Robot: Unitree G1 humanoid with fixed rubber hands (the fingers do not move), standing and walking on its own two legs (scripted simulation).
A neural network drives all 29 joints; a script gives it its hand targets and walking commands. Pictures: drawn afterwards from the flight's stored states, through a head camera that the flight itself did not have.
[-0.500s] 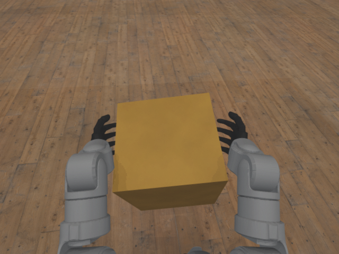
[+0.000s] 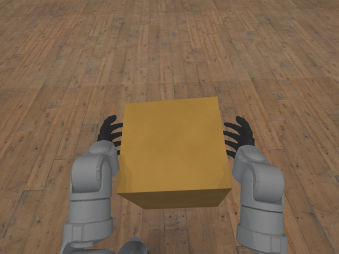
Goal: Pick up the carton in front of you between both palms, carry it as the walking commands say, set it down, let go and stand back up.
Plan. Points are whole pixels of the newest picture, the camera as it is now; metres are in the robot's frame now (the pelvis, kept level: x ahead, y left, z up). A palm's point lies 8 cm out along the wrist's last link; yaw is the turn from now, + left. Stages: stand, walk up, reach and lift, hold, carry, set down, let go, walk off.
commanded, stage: carry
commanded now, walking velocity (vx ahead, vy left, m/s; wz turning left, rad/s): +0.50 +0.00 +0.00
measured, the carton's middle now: (176, 160) +0.36 +0.00 +0.01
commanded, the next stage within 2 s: none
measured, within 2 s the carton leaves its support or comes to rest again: neither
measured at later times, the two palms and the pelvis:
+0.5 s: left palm (124, 71) +0.60 +0.16 +0.11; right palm (224, 68) +0.60 -0.13 +0.12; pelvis +0.32 +0.01 +0.01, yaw -1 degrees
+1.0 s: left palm (142, 28) +0.87 +0.14 +0.11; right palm (220, 28) +0.87 -0.15 +0.11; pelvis +0.62 -0.01 +0.01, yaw +0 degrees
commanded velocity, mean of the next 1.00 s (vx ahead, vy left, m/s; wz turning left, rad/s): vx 0.50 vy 0.00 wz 0.00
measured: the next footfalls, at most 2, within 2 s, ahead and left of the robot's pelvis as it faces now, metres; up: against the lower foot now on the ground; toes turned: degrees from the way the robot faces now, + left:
left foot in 0.10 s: +0.26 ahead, +0.10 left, +0.00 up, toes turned +6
right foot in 0.60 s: +0.54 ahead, -0.11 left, +0.00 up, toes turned -11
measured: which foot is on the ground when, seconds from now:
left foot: up 0.00-0.08, down 0.10-0.62, up 0.64-1.00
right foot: down 0.00-0.12, up 0.14-0.58, down 0.60-1.00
